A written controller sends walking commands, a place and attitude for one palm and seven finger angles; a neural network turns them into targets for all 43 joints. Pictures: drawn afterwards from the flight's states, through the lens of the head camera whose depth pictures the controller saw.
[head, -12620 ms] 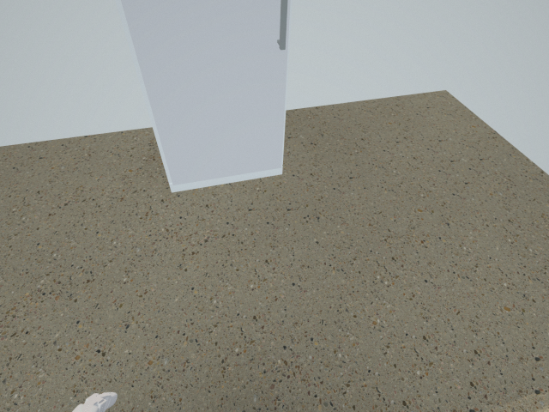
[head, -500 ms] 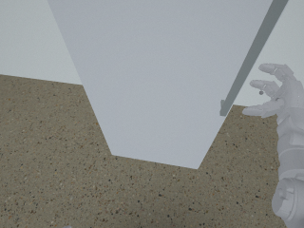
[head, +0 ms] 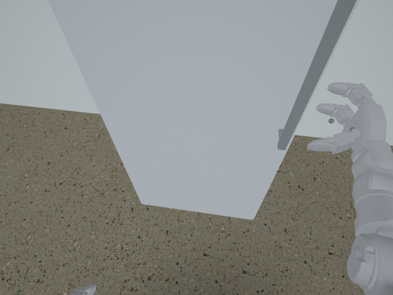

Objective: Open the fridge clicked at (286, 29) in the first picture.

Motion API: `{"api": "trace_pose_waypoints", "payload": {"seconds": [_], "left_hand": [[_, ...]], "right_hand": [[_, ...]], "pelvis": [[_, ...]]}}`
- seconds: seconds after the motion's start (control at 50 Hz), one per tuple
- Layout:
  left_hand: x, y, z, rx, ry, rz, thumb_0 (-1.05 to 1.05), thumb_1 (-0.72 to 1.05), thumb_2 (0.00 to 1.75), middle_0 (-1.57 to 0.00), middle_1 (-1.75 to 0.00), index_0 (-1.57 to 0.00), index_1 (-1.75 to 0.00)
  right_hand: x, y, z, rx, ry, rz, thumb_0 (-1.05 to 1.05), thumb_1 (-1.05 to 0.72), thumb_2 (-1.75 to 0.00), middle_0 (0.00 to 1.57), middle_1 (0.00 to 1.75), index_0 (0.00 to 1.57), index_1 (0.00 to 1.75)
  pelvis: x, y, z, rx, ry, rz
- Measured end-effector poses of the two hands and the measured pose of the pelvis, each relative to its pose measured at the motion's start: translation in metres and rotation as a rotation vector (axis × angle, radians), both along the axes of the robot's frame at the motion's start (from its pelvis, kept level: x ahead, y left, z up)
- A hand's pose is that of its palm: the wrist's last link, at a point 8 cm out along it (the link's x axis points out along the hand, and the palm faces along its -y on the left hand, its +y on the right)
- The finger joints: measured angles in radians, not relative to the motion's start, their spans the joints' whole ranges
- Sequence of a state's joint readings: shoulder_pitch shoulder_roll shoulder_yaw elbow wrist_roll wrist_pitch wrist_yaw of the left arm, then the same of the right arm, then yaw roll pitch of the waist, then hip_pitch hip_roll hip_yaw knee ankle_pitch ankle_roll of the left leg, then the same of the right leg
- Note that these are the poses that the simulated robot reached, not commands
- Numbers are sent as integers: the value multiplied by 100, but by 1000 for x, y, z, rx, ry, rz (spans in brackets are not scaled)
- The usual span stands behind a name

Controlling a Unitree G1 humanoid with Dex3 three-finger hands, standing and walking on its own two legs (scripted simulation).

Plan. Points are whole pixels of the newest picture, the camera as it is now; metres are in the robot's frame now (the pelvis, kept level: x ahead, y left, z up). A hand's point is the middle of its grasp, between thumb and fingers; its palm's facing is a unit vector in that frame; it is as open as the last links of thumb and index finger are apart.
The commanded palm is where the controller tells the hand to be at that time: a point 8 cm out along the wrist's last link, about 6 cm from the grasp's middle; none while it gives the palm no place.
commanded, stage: move the hooked fingers beside the handle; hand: right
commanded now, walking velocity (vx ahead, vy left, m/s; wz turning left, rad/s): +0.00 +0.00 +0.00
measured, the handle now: (305, 83) +0.51 -0.15 +0.17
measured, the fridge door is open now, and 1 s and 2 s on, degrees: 0 0 0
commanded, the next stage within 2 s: feel for the door with the fingertips in 0.34 s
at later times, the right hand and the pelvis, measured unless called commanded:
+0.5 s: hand (325, 117) +0.47 -0.20 +0.12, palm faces +0.03 +1.00 +0.00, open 14.0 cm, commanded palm +0.44 -0.25 +0.13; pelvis +0.00 +0.00 +0.00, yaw +0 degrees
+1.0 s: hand (311, 115) +0.46 -0.17 +0.13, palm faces +0.04 +1.00 +0.00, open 14.0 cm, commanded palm +0.44 -0.22 +0.13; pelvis +0.00 +0.01 +0.00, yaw +0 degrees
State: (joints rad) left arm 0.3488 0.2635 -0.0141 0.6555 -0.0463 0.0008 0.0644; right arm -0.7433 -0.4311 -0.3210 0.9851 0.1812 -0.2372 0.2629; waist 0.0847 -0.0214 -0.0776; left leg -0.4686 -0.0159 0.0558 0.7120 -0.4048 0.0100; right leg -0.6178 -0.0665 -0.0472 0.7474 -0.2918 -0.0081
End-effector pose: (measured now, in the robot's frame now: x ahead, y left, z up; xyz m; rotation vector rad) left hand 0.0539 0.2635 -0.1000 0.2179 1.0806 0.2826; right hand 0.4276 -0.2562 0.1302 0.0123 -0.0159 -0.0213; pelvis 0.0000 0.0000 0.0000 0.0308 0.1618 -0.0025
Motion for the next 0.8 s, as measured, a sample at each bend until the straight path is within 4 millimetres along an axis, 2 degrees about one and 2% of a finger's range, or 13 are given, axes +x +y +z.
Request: {"api": "trace_pose_waypoints", "payload": {"seconds": [0.1,0.18,0.46,0.58,0.68,0.8], "left_hand": [[5,-3,1,-5,-27,-10,0,90,90,-20,-30,-20,-30],[2,-4,0,-8,-23,-10,0,90,90,-20,-30,-20,-30],[-34,0,-6,3,76,28,0,90,90,-20,-30,-20,-30],[-43,2,-6,0,101,50,0,90,90,-20,-30,-20,-30],[-40,1,-7,-13,99,49,0,90,90,-20,-30,-20,-30],[-23,-1,-7,-28,59,31,0,90,90,-20,-30,-20,-30]], "right_hand": [[1,2,-1,-3,18,-4,-1,50,-30,30,120,30,120],[1,0,-3,-5,20,-15,-1,50,-30,30,120,30,120],[14,3,-7,-8,34,-10,-1,50,-30,30,120,30,120],[20,12,-6,-6,12,2,-1,50,-30,30,120,30,120],[18,16,-7,1,15,-10,-1,49,-30,29,121,30,120],[13,28,-7,-7,11,7,-1,50,-30,29,121,30,120]], "pelvis": [[-2,-1,-1,0,-1,1],[-4,-1,-2,-1,2,2],[-6,0,-4,3,24,3],[-2,0,-4,2,31,10],[1,1,-3,0,29,11],[3,2,-2,-1,17,7]]}}
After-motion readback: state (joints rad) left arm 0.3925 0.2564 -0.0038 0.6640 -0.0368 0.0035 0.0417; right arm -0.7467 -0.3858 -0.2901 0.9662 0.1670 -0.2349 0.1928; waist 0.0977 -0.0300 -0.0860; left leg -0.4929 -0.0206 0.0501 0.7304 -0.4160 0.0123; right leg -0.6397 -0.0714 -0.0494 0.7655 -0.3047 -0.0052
